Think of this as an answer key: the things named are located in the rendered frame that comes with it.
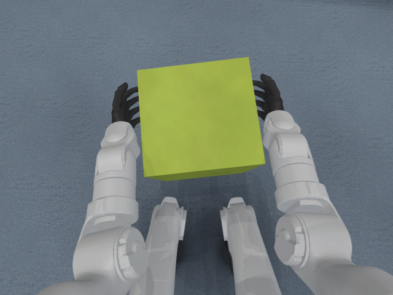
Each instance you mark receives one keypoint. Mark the robot left upper arm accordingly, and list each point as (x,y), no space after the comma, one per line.
(107,262)

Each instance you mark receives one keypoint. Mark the robot left forearm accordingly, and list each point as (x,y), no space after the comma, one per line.
(114,195)

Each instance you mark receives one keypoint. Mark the robot right upper arm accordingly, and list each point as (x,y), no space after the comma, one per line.
(318,248)

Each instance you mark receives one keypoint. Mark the right robot foot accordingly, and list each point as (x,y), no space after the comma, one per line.
(231,262)

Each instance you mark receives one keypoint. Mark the robot left hand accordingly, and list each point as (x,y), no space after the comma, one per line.
(120,111)

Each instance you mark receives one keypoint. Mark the robot right forearm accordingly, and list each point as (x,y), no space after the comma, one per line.
(297,185)

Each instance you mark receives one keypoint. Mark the robot right hand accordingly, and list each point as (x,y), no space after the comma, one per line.
(271,96)

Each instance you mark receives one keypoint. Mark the carton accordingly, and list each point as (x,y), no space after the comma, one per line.
(199,120)

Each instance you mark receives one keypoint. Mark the right robot thigh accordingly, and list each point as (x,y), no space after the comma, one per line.
(253,273)

